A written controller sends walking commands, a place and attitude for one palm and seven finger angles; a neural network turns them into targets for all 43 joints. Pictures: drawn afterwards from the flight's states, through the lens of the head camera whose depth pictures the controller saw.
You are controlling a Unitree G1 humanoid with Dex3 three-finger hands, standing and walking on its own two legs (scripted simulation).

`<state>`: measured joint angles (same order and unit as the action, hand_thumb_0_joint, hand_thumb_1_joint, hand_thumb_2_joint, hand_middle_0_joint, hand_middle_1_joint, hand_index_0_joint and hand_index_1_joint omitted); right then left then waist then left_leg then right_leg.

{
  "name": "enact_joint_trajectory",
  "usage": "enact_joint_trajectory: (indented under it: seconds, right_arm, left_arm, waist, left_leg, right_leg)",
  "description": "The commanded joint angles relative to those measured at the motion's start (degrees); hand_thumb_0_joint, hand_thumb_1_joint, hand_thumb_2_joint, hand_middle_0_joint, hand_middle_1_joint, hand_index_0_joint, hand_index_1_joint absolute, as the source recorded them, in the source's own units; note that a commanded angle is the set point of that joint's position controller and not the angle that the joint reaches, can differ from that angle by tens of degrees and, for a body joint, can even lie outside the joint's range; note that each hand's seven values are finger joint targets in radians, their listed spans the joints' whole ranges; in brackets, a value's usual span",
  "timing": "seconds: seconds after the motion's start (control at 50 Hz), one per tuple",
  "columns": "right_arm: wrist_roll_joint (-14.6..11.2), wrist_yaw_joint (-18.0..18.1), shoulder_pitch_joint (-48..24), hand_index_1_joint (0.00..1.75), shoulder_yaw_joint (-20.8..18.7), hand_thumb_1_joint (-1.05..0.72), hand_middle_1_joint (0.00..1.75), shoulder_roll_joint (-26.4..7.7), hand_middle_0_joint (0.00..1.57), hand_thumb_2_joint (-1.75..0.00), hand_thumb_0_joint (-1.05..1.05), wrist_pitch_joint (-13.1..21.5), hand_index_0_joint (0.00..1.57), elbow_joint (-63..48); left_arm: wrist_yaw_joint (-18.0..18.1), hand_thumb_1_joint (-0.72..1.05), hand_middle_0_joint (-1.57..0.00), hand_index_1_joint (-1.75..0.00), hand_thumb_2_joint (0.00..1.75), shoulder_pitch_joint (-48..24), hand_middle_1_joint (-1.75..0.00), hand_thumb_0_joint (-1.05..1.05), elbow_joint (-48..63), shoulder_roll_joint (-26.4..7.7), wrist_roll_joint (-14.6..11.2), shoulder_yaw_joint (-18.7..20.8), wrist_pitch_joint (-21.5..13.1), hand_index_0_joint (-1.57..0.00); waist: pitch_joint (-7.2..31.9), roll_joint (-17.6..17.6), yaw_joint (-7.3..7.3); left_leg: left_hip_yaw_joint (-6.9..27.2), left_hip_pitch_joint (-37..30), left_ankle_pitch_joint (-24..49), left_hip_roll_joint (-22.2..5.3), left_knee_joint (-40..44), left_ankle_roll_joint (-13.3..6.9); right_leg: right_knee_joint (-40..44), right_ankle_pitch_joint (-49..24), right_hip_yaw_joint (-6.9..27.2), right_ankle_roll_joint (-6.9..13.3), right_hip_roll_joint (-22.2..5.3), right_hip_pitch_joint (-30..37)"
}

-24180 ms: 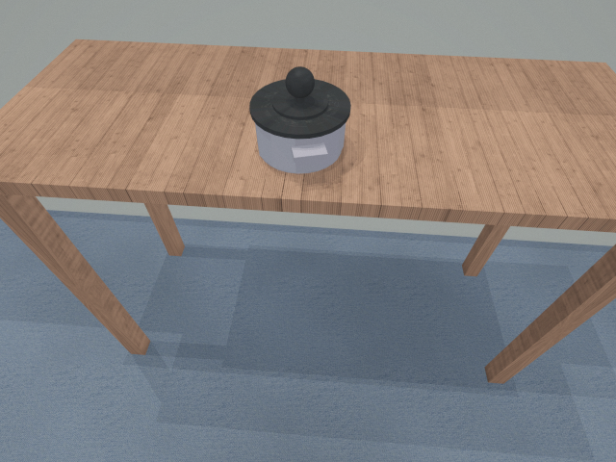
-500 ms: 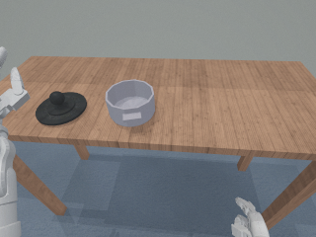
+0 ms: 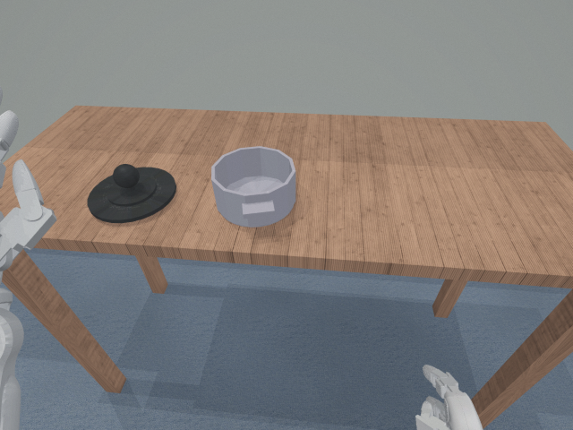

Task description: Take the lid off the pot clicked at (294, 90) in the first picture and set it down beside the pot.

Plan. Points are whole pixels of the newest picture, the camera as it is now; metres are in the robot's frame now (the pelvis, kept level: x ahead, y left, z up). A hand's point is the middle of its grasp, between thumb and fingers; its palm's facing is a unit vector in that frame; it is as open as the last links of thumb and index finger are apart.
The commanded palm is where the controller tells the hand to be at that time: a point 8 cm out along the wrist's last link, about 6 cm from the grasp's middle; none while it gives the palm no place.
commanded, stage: draw the hand back to the body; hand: left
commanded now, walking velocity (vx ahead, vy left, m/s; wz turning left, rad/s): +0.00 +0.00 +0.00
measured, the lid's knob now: (126, 176) +0.50 +0.37 +0.10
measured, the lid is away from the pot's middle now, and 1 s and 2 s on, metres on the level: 0.24 0.24 0.24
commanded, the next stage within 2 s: step back with the hand held close in 0.32 s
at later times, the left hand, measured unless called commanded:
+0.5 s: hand (13, 252) +0.17 +0.25 +0.27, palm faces +0.52 -0.79 -0.33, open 7.4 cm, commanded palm +0.11 +0.29 +0.26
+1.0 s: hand out of the picture +0.13 +0.26 +0.26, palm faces +0.47 -0.73 -0.50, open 7.4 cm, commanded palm +0.07 +0.32 +0.26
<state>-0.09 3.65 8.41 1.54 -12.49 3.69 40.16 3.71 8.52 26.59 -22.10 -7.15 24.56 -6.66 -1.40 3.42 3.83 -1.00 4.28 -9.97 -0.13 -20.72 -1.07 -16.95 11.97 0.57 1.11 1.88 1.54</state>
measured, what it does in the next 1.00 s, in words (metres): shifts its weight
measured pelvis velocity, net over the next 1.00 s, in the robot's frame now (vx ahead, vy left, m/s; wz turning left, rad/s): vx -0.06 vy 0.04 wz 0.01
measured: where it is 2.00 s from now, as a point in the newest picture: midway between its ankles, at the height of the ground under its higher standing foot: outside the picture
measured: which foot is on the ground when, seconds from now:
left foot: down 0.00-1.00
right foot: down 0.00-1.00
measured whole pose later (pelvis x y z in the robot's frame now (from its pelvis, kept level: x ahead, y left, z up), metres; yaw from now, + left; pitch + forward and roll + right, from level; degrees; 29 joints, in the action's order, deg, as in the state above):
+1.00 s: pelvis -0.06 +0.04 -0.02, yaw +1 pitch +0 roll -2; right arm -1.2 2.7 12.0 -0.7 -11.7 1.6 32.3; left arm 7.1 25.9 46.9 -30.2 -4.4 33.6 -14.0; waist -1.9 1.2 0.3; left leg -1.4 22.4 -9.4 1.3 -32.0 -4.1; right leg -29.6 13.5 -0.6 -1.6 0.2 -15.7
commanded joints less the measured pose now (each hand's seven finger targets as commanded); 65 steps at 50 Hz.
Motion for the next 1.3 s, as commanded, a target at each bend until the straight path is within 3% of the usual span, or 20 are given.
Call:
enact_joint_trajectory:
  seconds: [0.0,0.14,0.24,0.34,0.4,0.42,0.44,0.48,0.58,0.72,0.8,0.88,0.96,1.04,1.08,1.16,1.18,1.22,1.24,1.28]
  right_arm:
    - [-0.12,0.05,-10.87,0.3,-1.8,-0.9,0.3,-5.78,0.2,-0.9,0.0,4.03,0.2,-10.21]
    - [0.41,-0.33,-10.44,0.3,-1.99,-0.9,0.3,-5.47,0.2,-0.9,0.0,4.97,0.2,-10.6]
    - [0.11,0.49,-10.29,0.3,-1.8,-0.9,0.3,-5.29,0.2,-0.9,0.0,5.08,0.2,-9.29]
    - [0.31,0.26,-10.78,0.3,-1.74,-0.9,0.3,-5.3,0.2,-0.9,0.0,5.65,0.2,-10.07]
    - [0.5,0.18,-10.41,0.3,-1.72,-0.9,0.3,-5.17,0.2,-0.9,0.0,5.96,0.2,-10.14]
    - [-0.45,0.06,-10.48,0.3,-1.99,-0.9,0.3,-7.88,0.2,-0.9,0.0,4.61,0.2,-13.39]
    - [-0.03,0.25,-9.04,0.3,-2.33,-0.9,0.3,-6.6,0.2,-0.9,0.0,3.83,0.2,-12.2]
    - [-0.52,-0.59,-7.42,0.3,-2.82,-0.9,0.3,-6.48,0.2,-0.9,0.0,2.37,0.2,-12.52]
    - [-1.29,-0.56,-5.4,0.3,-4.14,-0.9,0.3,-7.87,0.2,-0.9,0.0,-0.12,0.2,-14.8]
    - [-1.45,-0.7,-4.49,0.3,-4.86,-0.9,0.3,-7.87,0.2,-0.9,0.0,-1.69,0.2,-18.63]
    - [-1.17,-1.02,-3.52,0.3,-5.26,-0.9,0.3,-8.23,0.2,-0.9,0.0,-0.53,0.2,-19.08]
    - [-1.0,-0.73,-2.12,0.3,-5.43,-0.9,0.3,-8.11,0.2,-0.9,0.0,1.0,0.2,-17.69]
    - [-1.64,-0.13,-0.27,0.3,-5.74,-0.9,0.3,-7.79,0.2,-0.9,0.0,1.51,0.2,-15.88]
    - [-2.01,0.2,-0.03,0.3,-5.72,-0.9,0.3,-7.69,0.2,-0.9,0.0,1.34,0.2,-14.89]
    - [-1.91,0.28,-0.32,0.3,-5.51,-0.9,0.3,-7.45,0.2,-0.9,0.0,1.44,0.2,-14.31]
    - [-1.78,0.5,-1.63,0.3,-4.8,-0.9,0.3,-7.88,0.2,-0.9,0.0,1.89,0.2,-16.08]
    - [-1.71,0.71,-2.15,0.3,-4.61,-0.9,0.3,-8.09,0.2,-0.9,0.0,2.1,0.2,-16.74]
    - [-0.86,0.97,-3.45,0.3,-4.64,-0.9,0.3,-8.58,0.2,-0.9,0.0,2.86,0.2,-17.73]
    - [-0.18,0.72,-2.77,0.3,-4.74,-0.9,0.3,-7.83,0.2,-0.9,0.0,3.34,0.2,-17.68]
    - [0.2,-0.37,-1.81,0.3,-5.81,-0.9,0.3,-7.02,0.2,-0.9,0.0,3.92,0.2,-16.62]
  left_arm:
    - [0.28,0.9,-0.2,-0.3,0.9,-7.21,-0.3,0.0,14.29,-11.31,-0.35,4.78,-3.45,-0.2]
    - [0.57,0.9,-0.2,-0.3,0.9,2.03,-0.3,0.0,21.08,-11.25,-0.14,6.08,-4.05,-0.2]
    - [1.03,0.9,-0.2,-0.3,0.9,-2.33,-0.3,0.0,15.78,-9.84,-0.25,4.88,-3.47,-0.2]
    - [0.71,0.9,-0.2,-0.3,0.9,-1.34,-0.3,0.0,19.66,-8.48,0.17,2.77,-3.79,-0.2]
    - [1.3,0.9,-0.2,-0.3,0.9,1.02,-0.3,0.0,21.98,-11.38,0.25,5.95,-4.04,-0.2]
    - [2.71,0.9,-0.2,-0.3,0.9,-9.54,-0.3,0.0,27.99,-21.85,1.89,14.19,-7.04,-0.2]
    - [2.87,0.9,-0.2,-0.3,0.9,-2.91,-0.3,0.0,20.76,-16.04,1.69,10.83,-7.41,-0.2]
    - [2.54,0.9,-0.2,-0.3,0.9,3.16,-0.3,0.0,19.17,-11.87,2.56,6.82,-6.15,-0.2]
    - [2.63,0.9,-0.2,-0.3,0.9,6.93,-0.3,0.0,20.7,-12.92,2.48,7.42,-6.32,-0.2]
    - [3.15,0.9,-0.2,-0.3,0.9,16.98,-0.3,0.0,29.65,-16.86,1.93,13.28,-7.98,-0.2]
    - [3.73,0.9,-0.2,-0.3,0.9,19.54,-0.3,0.0,34.06,-18.35,1.75,15.89,-8.93,-0.2]
    - [4.71,0.9,-0.2,-0.3,0.9,15.88,-0.3,0.0,31.0,-17.44,2.08,16.72,-9.53,-0.2]
    - [5.49,0.9,-0.2,-0.3,0.9,11.6,-0.3,0.0,24.71,-16.75,1.91,15.49,-9.43,-0.2]
    - [6.01,0.9,-0.2,-0.3,0.9,7.88,-0.3,0.0,21.0,-15.09,2.29,12.1,-9.55,-0.2]
    - [6.14,0.9,-0.2,-0.3,0.9,6.54,-0.3,0.0,20.09,-14.51,2.6,10.51,-9.56,-0.2]
    - [6.11,0.9,-0.2,-0.3,0.9,6.91,-0.3,0.0,22.98,-14.91,2.96,10.16,-10.08,-0.2]
    - [6.25,0.9,-0.2,-0.3,0.9,7.41,-0.3,0.0,23.48,-15.13,2.9,10.79,-10.36,-0.2]
    - [6.35,0.9,-0.2,-0.3,0.9,7.64,-0.3,0.0,27.86,-15.67,3.13,12.8,-11.32,-0.2]
    - [6.21,0.9,-0.2,-0.3,0.9,7.04,-0.3,0.0,29.17,-16.41,3.37,13.75,-11.27,-0.2]
    - [6.07,0.9,-0.2,-0.3,0.9,7.52,-0.3,0.0,30.59,-17.31,2.76,15.02,-11.29,-0.2]
  waist:
    - [4.15,0.17,-0.08]
    - [4.71,1.5,0.52]
    - [-0.86,-1.07,-0.69]
    - [1.49,1.28,-0.09]
    - [5.22,2.44,0.73]
    - [1.2,0.55,-1.49]
    - [1.19,-5.49,-1.96]
    - [1.64,-7.74,-2.89]
    - [6.61,-0.85,-3.67]
    - [13.33,2.9,-2.51]
    - [14.48,7.11,-2.63]
    - [9.67,8.12,-3.66]
    - [7.83,-3.11,-5.34]
    - [3.32,-6.62,-6.17]
    - [1.74,-6.57,-6.5]
    - [1.13,-2.52,-5.98]
    - [0.53,0.55,-5.71]
    - [2.88,14.63,-4.95]
    - [4.77,14.38,-4.84]
    - [8.61,10.44,-4.45]
  left_leg:
    - [0.37,-5.54,5.01,-1.23,2.48,-1.38]
    - [1.07,-4.73,4.74,-1.35,2.33,-0.79]
    - [1.28,-3.57,-0.94,-1.51,3.15,-1.03]
    - [1.93,-4.41,-1.56,-1.28,3.61,-0.98]
    - [1.83,-5.18,0.9,-1.22,2.69,-0.9]
    - [3.72,0.71,-3.9,-1.45,-0.47,-2.25]
    - [4.78,1.88,-3.58,-0.9,-3.18,-2.41]
    - [4.49,0.45,-0.54,-1.05,-8.49,-2.21]
    - [5.23,1.92,11.33,-4.59,-4.67,-1.97]
    - [9.02,4.81,23.11,-8.37,-1.31,-2.82]
    - [10.77,9.33,15.15,-10.41,1.24,-3.14]
    - [11.43,21.59,-6.76,-11.18,3.28,-3.65]
    - [9.26,16.62,-12.61,-6.83,-3.9,-1.47]
    - [7.24,9.31,-15.32,-3.89,-14.21,-0.18]
    - [6.91,7.06,-13.69,-2.99,-19.58,-0.12]
    - [11.34,13.19,-16.76,-5.69,-9.4,-1.64]
    - [13.94,16.51,-20.84,-7.53,-4.0,-2.3]
    - [23.9,30.04,-34.8,-15.07,14.24,-4.8]
    - [25.94,33.83,-35.61,-17.2,17.51,-5.5]
    - [21.11,31.32,-28.26,-16.98,14.88,-5.25]
  right_leg:
    - [4.47,-5.61,-1.46,0.66,-0.86,-7.73]
    - [4.12,-5.26,-1.6,0.95,-1.05,-7.09]
    - [6.08,0.4,-1.52,0.71,-1.09,-10.77]
    - [5.28,0.79,-1.43,0.9,-1.3,-9.27]
    - [4.5,-1.31,-0.98,1.04,-1.14,-7.01]
    - [6.39,-2.42,6.05,0.71,-4.01,-13.79]
    - [6.96,-1.85,6.79,0.99,-5.9,-14.68]
    - [7.35,-3.91,8.63,1.83,-8.88,-18.39]
    - [-0.77,-14.67,3.21,0.49,-7.26,-13.83]
    - [-10.14,-11.38,-0.36,-1.02,-2.75,-9.86]
    - [-14.45,-1.39,-0.41,-1.15,-2.1,-10.05]
    - [-16.48,1.82,-0.04,-0.62,-2.54,-7.36]
    - [-6.4,0.53,3.9,1.25,-6.38,-15.23]
    - [1.66,14.31,7.32,3.42,-11.05,-30.29]
    - [2.96,15.06,7.82,4.22,-13.5,-35.41]
    - [-3.81,12.42,2.95,2.3,-8.71,-31.29]
    - [-7.16,14.15,1.51,1.36,-5.91,-29.28]
    - [-26.79,13.32,-1.18,-0.54,1.84,-16.15]
    - [-37.32,14.72,0.15,-0.93,3.01,-13.3]
    - [-41.94,17.1,1.01,-0.47,3.01,-13.33]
